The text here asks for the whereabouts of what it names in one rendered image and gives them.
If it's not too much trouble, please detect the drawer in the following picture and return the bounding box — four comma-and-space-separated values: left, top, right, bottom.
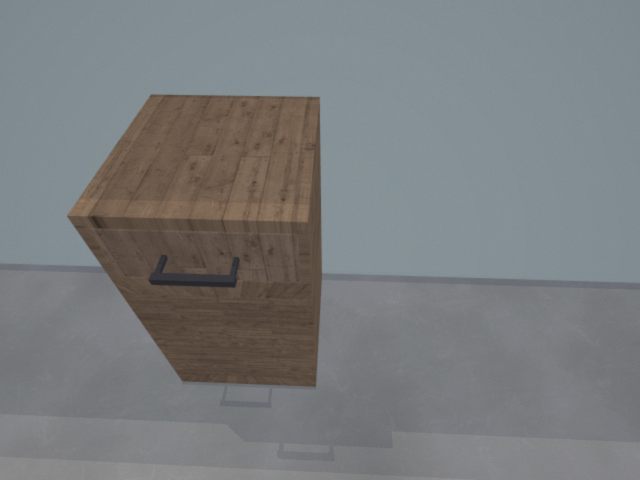
90, 228, 301, 282

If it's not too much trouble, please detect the cabinet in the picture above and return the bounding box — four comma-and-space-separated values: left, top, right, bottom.
67, 95, 322, 387

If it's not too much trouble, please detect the handle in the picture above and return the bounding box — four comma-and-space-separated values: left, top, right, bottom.
148, 255, 240, 288

